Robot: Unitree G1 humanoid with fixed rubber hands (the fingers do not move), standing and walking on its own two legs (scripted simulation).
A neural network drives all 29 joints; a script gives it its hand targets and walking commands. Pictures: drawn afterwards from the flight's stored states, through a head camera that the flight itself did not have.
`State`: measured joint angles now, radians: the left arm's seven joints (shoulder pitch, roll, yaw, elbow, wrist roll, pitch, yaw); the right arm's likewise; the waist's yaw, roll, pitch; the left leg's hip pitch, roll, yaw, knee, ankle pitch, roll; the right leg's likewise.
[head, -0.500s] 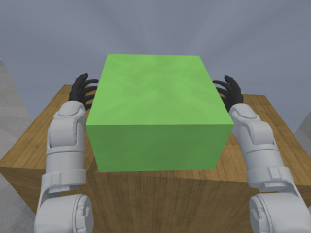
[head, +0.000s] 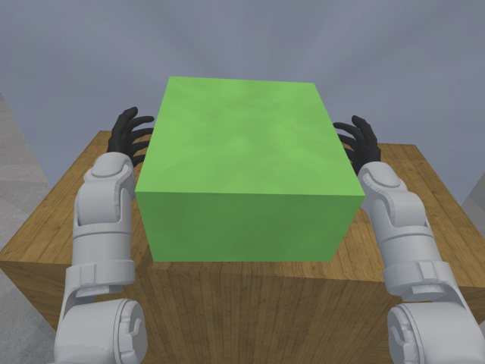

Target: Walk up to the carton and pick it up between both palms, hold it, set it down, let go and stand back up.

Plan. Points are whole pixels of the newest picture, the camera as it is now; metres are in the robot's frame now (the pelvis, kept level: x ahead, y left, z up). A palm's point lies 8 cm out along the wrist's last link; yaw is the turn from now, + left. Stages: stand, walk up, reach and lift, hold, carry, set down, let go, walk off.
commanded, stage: set down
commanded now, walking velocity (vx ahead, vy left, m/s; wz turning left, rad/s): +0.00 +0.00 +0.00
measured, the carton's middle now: (243, 161) +0.43 +0.00 +0.16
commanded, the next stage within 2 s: none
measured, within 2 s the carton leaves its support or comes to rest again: neither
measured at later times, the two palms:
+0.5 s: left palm (129, 181) +0.39 +0.20 +0.15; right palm (346, 186) +0.39 -0.19 +0.14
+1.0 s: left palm (136, 178) +0.41 +0.19 +0.14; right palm (342, 188) +0.40 -0.19 +0.11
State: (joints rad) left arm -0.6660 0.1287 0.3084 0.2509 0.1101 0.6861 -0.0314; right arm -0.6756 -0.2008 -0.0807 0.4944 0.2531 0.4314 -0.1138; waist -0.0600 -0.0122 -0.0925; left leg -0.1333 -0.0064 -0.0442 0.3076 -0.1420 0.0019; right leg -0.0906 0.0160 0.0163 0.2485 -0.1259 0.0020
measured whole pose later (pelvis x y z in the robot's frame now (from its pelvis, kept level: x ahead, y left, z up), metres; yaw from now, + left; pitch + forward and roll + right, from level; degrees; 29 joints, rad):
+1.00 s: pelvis +0.01 -0.01 +0.00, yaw +2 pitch +0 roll +0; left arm -0.73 0.12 0.30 0.63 0.15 0.30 -0.05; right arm -0.64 -0.11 -0.26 0.76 -0.02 0.02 -0.02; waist -0.02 -0.04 -0.01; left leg -0.15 0.00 -0.03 0.29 -0.14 0.00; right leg -0.10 0.01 -0.03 0.24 -0.14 0.00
